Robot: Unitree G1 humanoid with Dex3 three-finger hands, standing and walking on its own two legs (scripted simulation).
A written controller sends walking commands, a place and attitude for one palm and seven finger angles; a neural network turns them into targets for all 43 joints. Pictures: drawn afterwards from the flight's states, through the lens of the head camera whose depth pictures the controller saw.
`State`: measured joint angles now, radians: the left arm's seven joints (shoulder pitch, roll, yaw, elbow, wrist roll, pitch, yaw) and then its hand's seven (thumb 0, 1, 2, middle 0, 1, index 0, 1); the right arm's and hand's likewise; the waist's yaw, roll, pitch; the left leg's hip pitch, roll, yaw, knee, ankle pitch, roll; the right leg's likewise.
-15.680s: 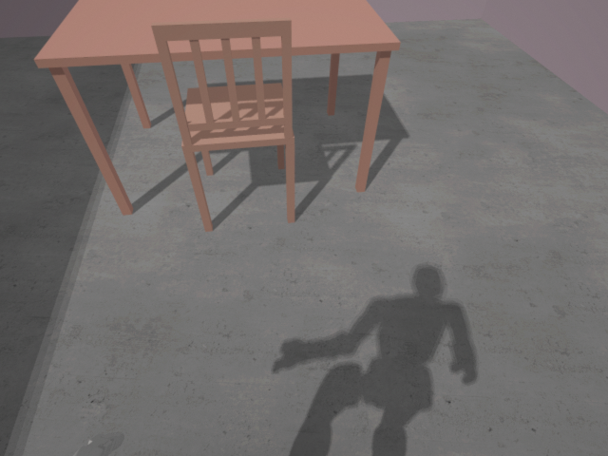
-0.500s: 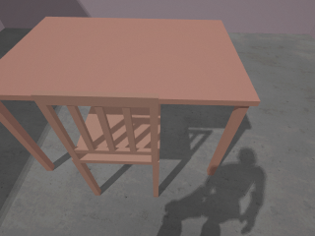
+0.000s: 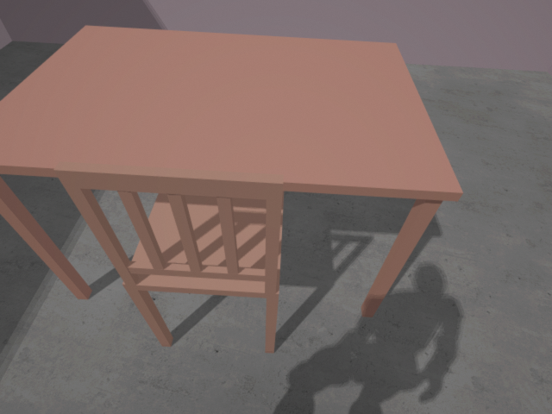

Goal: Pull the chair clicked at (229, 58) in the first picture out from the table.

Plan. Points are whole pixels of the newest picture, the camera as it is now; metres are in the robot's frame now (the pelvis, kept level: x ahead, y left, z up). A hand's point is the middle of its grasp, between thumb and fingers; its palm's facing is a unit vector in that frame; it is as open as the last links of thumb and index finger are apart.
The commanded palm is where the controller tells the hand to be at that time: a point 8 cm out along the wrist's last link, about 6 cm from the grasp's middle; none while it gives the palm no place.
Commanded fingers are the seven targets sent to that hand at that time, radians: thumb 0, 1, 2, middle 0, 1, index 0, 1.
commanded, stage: look again from close up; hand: left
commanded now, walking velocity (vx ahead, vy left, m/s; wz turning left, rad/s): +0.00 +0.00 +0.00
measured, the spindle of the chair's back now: (187, 234) +0.46 +0.22 -0.09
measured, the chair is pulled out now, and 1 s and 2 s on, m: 0.00 0.00 0.00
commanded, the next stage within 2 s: raise the hand toward the chair's back in 0.38 s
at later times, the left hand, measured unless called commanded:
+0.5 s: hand out of the picture +0.01 +0.17 -0.18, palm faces +0.00 -0.98 -0.21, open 7.4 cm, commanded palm +0.10 +0.23 -0.07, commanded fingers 0.00 0.85 0.88 -0.20 -0.29 -0.20 -0.29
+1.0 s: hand out of the picture +0.12 +0.17 -0.08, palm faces +0.14 -0.99 -0.04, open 10.1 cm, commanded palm +0.13 +0.22 -0.06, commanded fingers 0.00 0.27 0.63 -0.14 -0.20 -0.14 -0.20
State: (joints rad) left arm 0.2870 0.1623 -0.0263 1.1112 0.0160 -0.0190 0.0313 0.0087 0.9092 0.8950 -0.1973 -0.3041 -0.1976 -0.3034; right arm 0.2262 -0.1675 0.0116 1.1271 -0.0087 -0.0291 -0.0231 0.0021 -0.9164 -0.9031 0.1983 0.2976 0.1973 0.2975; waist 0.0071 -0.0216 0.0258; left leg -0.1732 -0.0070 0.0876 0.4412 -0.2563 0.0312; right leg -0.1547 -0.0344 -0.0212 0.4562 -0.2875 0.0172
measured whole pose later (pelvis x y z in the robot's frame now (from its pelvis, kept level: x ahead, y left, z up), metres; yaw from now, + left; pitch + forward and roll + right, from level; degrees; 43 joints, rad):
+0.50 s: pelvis +0.01 +0.00 +0.00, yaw +0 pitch +0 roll +0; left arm 0.27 0.17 -0.02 1.11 0.02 -0.02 0.04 0.01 0.91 0.90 -0.20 -0.30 -0.20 -0.30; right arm 0.25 -0.16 0.02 1.14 -0.01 -0.02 -0.02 0.00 -0.91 -0.90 0.20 0.30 0.20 0.30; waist 0.00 -0.01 0.03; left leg -0.17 0.00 0.08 0.43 -0.25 0.02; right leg -0.14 -0.03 -0.03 0.43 -0.28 0.01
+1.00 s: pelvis -0.05 -0.04 -0.10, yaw +3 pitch +14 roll -1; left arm 0.48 0.20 0.17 0.12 -0.25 -0.57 -0.28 0.02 0.50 0.72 -0.16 -0.24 -0.16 -0.24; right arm 0.14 -0.28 -0.07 0.52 0.00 -0.26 -0.04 0.01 -0.91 -0.90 0.20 0.30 0.20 0.30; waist 0.04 -0.04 -0.13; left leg -0.95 0.05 -0.02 1.21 -0.51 -0.03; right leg -0.89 -0.01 -0.11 1.21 -0.57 -0.06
